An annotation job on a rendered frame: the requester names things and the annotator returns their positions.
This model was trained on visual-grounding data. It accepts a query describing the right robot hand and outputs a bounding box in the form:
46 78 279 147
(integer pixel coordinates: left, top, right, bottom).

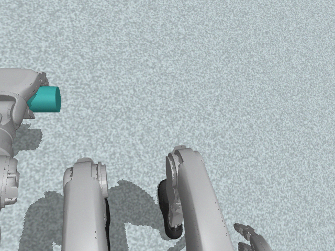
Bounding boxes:
233 223 272 251

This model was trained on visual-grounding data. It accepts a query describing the left robot hand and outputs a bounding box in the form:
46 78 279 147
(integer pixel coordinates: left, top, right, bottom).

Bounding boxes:
0 68 49 119

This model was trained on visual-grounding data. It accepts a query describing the left robot arm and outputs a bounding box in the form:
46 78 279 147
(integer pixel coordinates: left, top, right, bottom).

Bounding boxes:
0 92 27 243

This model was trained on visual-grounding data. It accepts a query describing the right robot foot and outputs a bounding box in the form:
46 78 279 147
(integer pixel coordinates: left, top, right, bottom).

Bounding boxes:
158 179 183 239

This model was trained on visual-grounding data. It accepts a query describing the can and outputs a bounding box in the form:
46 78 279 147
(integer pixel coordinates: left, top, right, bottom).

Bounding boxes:
27 86 61 112

